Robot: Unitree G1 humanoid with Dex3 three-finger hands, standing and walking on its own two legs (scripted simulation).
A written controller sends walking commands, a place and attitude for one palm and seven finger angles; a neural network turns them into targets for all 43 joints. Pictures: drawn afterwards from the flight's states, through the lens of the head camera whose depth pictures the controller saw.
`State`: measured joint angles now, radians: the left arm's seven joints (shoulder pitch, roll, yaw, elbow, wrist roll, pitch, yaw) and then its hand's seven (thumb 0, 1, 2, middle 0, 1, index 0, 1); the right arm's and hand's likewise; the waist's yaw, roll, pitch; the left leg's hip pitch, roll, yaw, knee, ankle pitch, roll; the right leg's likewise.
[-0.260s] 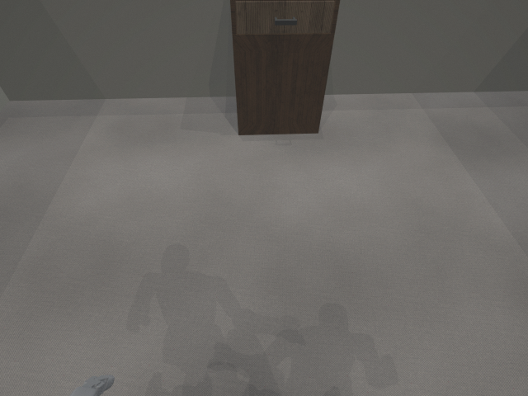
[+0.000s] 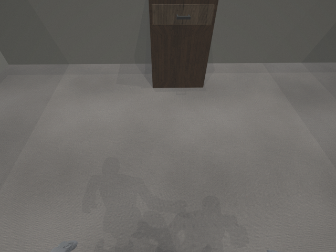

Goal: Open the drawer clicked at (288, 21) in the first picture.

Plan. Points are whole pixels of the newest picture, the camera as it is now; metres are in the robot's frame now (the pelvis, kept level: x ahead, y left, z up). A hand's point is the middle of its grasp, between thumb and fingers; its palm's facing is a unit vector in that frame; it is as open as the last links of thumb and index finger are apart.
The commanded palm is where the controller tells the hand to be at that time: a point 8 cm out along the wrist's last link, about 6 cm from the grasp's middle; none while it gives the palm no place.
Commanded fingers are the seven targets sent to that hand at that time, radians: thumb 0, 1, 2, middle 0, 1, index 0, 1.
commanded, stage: stand and wait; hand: left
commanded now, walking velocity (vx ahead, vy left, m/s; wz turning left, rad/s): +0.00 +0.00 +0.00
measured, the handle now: (183, 16) +1.71 -0.02 -0.08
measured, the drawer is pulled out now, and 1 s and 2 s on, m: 0.00 0.00 0.00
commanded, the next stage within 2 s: look at it before walking up in 0.56 s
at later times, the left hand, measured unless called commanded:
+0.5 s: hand out of the picture +0.06 +0.25 -0.15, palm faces -0.03 -0.95 -0.32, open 7.4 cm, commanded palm none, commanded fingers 0.00 0.90 0.90 -0.20 -0.30 -0.20 -0.30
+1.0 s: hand out of the picture +0.07 +0.25 -0.15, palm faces -0.04 -0.95 -0.32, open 7.4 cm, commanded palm none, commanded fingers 0.00 0.90 0.90 -0.20 -0.30 -0.20 -0.30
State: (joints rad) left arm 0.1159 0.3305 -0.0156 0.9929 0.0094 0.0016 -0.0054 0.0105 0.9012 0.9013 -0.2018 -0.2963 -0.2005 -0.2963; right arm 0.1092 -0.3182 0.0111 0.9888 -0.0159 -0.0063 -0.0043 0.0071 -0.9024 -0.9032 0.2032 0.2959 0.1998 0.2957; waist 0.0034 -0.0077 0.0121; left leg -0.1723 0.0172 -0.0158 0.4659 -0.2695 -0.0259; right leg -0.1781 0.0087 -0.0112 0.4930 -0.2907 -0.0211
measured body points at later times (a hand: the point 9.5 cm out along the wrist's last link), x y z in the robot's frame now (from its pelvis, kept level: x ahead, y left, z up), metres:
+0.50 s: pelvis -0.01 +0.01 +0.00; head -0.01 +0.01 +0.45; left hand +0.06 +0.30 -0.13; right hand +0.06 -0.29 -0.13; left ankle -0.01 +0.14 -0.74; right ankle -0.02 -0.10 -0.74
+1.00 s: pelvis -0.01 +0.01 +0.01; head -0.01 +0.01 +0.46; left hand +0.07 +0.30 -0.13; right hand +0.07 -0.29 -0.12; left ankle -0.01 +0.14 -0.74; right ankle -0.02 -0.10 -0.74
